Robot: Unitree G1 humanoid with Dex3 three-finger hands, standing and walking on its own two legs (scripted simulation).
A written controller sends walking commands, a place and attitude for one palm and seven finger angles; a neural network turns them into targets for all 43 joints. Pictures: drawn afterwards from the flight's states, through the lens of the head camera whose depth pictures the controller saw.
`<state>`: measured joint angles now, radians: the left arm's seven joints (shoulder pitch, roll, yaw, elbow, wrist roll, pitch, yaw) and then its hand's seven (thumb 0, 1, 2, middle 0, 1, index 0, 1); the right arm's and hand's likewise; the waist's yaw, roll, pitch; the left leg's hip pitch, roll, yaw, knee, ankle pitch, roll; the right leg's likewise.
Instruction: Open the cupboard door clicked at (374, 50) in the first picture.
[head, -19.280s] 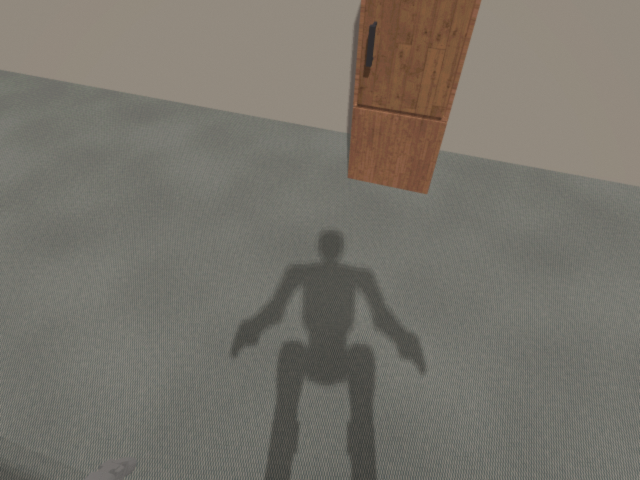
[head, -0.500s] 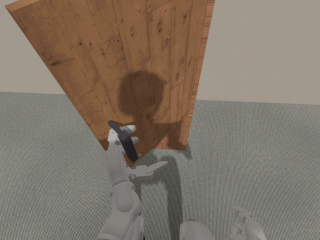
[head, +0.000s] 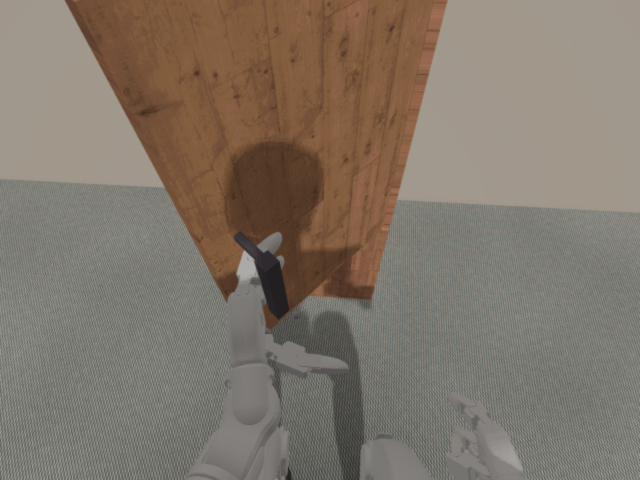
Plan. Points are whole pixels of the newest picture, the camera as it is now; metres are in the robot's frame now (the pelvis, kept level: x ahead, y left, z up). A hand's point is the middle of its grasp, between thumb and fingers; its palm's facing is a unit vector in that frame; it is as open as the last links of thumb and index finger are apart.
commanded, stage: slide the hand sideways off the handle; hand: left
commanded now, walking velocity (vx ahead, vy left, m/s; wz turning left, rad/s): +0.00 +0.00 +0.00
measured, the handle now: (262, 277) +0.36 +0.09 +0.02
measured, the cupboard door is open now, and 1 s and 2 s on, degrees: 49 50 50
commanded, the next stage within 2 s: draw the hand back to the body in 1.12 s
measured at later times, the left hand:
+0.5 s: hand (273, 358) +0.26 +0.07 +0.01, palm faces -0.12 -0.99 +0.00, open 16.4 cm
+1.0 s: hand (225, 391) +0.22 +0.11 +0.03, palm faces -0.04 -1.00 +0.00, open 16.3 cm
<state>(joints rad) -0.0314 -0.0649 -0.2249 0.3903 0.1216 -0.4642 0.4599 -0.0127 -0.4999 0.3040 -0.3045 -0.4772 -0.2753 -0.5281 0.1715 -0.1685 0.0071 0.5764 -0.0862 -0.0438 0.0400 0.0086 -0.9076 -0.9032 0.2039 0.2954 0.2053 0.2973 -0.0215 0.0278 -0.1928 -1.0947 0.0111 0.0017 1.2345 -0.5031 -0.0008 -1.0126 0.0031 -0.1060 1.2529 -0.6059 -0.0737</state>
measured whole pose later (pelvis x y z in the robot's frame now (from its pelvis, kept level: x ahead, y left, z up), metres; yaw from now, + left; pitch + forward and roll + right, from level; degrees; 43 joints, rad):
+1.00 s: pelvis +0.01 +0.01 -0.02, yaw -1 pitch +22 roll -1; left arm 0.48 0.12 -0.15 -0.09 -0.08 -0.49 -0.01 -0.01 -0.50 0.30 -0.15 -0.30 -0.15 -0.30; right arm 0.20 -0.21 0.00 0.42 -0.02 -0.01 0.01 0.01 -0.91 -0.90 0.20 0.30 0.21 0.30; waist 0.01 0.03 -0.20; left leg -1.14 0.02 0.00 1.33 -0.57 0.02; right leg -1.04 0.01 -0.10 1.33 -0.66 -0.06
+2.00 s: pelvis +0.04 +0.03 +0.08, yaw -1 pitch +6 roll -1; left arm 0.68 0.33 0.07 -0.41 -0.05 -0.03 0.12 -0.01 -0.13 0.46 -0.17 -0.30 -0.16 -0.30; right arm 0.28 -0.22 0.04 0.44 0.03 -0.01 -0.14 0.01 -0.91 -0.90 0.20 0.30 0.20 0.30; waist 0.04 0.07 -0.14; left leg -0.52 0.00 0.03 0.81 -0.40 0.04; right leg -0.42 0.01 -0.07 0.77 -0.45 -0.02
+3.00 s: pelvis +0.03 +0.02 +0.12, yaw -2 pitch -3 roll -1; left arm 0.47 0.35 0.35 -0.37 -0.07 -0.10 0.11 0.01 0.89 0.90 -0.21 -0.30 -0.21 -0.30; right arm 0.18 -0.23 0.02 0.63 0.00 -0.08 -0.08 0.01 -0.91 -0.90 0.21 0.30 0.21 0.30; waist 0.05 0.07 0.01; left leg -0.16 0.01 0.04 0.43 -0.22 0.02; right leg -0.06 0.04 -0.05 0.35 -0.24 -0.03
